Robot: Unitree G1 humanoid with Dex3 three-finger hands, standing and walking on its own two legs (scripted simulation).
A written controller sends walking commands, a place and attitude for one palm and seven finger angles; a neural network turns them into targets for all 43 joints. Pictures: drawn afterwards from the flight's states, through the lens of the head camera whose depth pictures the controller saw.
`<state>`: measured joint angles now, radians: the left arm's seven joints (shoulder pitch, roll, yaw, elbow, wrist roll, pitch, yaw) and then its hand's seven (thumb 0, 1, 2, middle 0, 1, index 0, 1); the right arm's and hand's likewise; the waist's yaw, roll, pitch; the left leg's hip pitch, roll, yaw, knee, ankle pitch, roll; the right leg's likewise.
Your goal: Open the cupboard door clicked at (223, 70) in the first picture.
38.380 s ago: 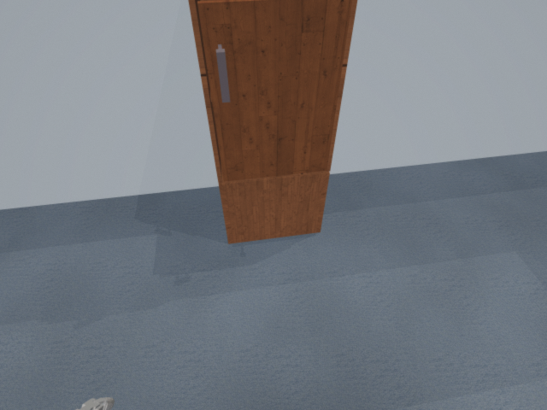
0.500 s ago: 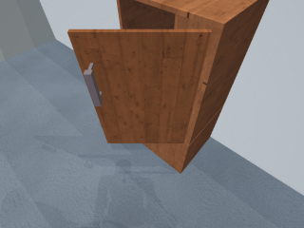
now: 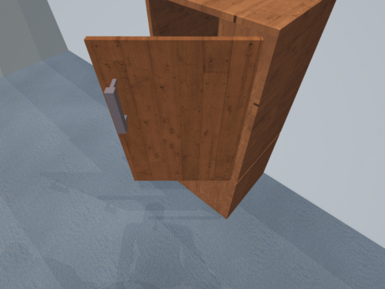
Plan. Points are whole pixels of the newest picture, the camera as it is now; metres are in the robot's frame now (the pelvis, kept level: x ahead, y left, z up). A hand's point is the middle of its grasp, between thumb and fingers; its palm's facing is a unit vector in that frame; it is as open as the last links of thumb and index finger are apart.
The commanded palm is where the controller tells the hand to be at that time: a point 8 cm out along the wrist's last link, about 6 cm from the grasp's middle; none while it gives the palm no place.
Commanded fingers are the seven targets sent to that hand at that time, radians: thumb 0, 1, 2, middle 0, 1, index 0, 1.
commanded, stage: look again from close up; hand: left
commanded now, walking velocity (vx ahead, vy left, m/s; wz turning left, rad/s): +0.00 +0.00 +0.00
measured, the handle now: (118, 106) +0.53 +0.24 +0.06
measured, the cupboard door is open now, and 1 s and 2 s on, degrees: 41 41 41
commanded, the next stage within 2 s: raise the hand with hooked fingers in 0.26 s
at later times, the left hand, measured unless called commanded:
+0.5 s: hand (102, 285) +0.14 +0.20 -0.07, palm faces +0.28 -0.94 -0.19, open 7.4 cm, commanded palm +0.09 +0.24 -0.06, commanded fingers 0.00 0.71 0.82 -0.21 -0.42 -0.21 -0.42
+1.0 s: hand (86, 271) +0.15 +0.21 +0.00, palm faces +0.08 -0.99 -0.11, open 9.9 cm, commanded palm +0.13 +0.27 -0.01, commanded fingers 0.00 0.13 0.57 -0.25 -0.80 -0.25 -0.80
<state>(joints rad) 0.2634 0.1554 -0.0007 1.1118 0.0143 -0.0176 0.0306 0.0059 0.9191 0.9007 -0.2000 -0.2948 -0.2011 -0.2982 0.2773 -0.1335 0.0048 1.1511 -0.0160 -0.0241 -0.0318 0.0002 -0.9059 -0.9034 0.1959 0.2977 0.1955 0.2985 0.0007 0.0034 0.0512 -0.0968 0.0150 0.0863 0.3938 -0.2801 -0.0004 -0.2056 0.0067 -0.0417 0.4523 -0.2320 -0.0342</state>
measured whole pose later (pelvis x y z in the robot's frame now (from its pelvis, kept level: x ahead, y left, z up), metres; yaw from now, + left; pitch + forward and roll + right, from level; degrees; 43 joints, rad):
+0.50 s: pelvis -0.01 +0.00 -0.01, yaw +2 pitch +0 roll +1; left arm 0.40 0.16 0.03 0.34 -0.13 -0.05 0.10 0.02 0.90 0.89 -0.20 -0.31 -0.20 -0.32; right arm 0.32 -0.22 0.00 0.92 0.03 -0.21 -0.08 0.01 -0.91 -0.90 0.20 0.30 0.20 0.30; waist 0.00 0.04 -0.01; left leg -0.17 0.00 0.05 0.48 -0.30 0.00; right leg -0.26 -0.01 -0.07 0.52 -0.26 -0.03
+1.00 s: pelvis -0.05 -0.01 -0.08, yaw +5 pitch +10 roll -2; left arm 0.32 0.25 0.19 0.01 -0.28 -0.51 -0.32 0.01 0.35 0.67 -0.24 -0.65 -0.24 -0.65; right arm 0.17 -0.23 0.04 0.56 0.02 -0.26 -0.05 0.01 -0.90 -0.90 0.20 0.30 0.20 0.30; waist 0.04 0.02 -0.08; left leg -0.75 0.03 -0.04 1.09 -0.52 -0.01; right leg -0.76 -0.02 -0.16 1.03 -0.44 -0.06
